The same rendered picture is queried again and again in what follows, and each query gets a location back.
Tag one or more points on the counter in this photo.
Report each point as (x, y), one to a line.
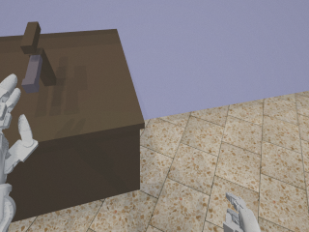
(86, 118)

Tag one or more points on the robot left forearm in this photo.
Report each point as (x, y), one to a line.
(7, 207)

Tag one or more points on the left robot hand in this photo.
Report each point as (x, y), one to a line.
(22, 149)

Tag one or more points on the right robot hand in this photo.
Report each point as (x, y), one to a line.
(244, 221)

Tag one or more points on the tap lever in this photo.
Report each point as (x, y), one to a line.
(32, 77)

